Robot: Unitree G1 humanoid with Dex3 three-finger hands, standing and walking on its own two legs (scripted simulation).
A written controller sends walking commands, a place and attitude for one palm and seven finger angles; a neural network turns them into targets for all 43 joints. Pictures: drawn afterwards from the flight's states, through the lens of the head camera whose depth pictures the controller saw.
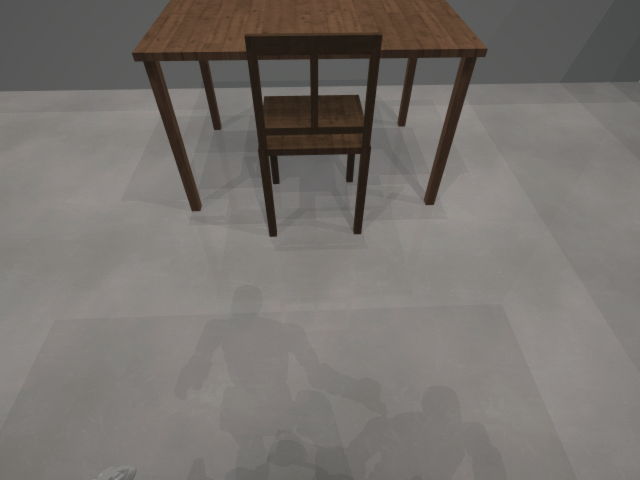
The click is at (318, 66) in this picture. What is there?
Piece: chair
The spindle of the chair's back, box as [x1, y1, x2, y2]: [310, 55, 317, 127]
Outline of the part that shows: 317,55 310,55 311,127 317,126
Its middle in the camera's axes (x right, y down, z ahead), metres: -0.02 -0.47 +1.25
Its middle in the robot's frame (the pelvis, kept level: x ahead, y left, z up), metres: +1.24 +0.08 -0.11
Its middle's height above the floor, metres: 0.66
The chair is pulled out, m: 0.00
